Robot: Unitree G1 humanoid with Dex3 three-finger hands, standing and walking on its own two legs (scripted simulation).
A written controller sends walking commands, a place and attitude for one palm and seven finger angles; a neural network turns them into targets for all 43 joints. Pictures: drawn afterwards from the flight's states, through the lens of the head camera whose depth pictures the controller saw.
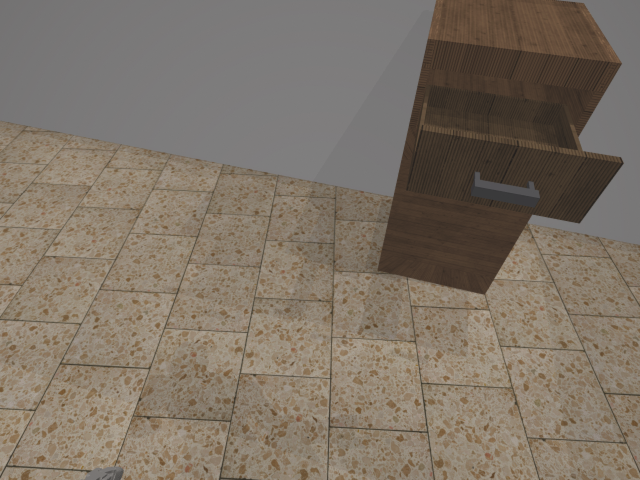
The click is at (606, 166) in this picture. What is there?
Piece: drawer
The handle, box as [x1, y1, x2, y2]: [471, 171, 539, 207]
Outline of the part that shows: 474,173 474,181 471,187 471,195 533,207 539,198 538,190 534,189 533,182 528,181 527,187 523,188 480,180 479,172 475,171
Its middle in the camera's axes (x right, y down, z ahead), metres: +0.37 -0.11 +0.79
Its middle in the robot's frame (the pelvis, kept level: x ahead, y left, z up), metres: +0.68 -0.34 -0.02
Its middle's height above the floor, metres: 0.75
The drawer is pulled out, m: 0.29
